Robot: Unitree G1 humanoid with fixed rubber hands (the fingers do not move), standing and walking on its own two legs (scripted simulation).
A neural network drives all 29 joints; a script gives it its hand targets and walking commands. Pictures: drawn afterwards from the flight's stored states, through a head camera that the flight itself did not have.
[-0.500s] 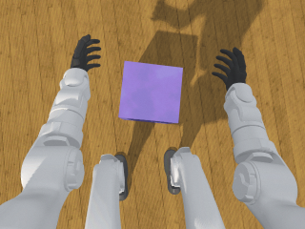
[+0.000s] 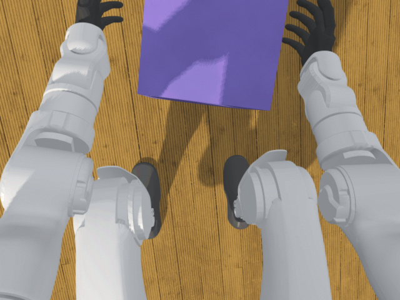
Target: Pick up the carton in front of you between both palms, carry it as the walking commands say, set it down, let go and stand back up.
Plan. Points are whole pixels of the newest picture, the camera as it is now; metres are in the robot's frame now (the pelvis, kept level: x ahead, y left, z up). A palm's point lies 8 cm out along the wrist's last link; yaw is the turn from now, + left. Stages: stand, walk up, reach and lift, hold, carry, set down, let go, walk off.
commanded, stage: reach and lift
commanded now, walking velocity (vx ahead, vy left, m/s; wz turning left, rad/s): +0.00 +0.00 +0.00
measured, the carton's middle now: (204, 52) +0.51 -0.03 -0.26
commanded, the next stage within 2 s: none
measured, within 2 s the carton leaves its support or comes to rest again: leaves its support in 0.90 s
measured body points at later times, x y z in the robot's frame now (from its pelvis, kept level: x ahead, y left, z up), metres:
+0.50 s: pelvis +0.01 -0.01 -0.02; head +0.37 +0.00 +0.25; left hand +0.55 +0.13 -0.21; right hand +0.51 -0.21 -0.20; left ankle +0.12 +0.12 -0.35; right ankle +0.12 -0.13 -0.35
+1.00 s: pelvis +0.00 -0.01 -0.02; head +0.34 +0.00 +0.28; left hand +0.54 +0.12 -0.18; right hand +0.51 -0.19 -0.16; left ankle +0.12 +0.12 -0.35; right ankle +0.12 -0.13 -0.35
